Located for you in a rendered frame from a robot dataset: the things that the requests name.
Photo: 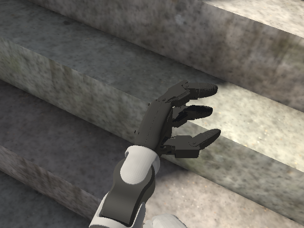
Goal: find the robot right thigh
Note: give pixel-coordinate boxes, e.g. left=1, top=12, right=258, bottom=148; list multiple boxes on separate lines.
left=142, top=213, right=187, bottom=228

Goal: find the robot left forearm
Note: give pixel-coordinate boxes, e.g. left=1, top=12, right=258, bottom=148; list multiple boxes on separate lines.
left=88, top=145, right=161, bottom=228

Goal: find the robot left hand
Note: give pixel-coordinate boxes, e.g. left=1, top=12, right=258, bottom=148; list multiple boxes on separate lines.
left=134, top=80, right=221, bottom=159

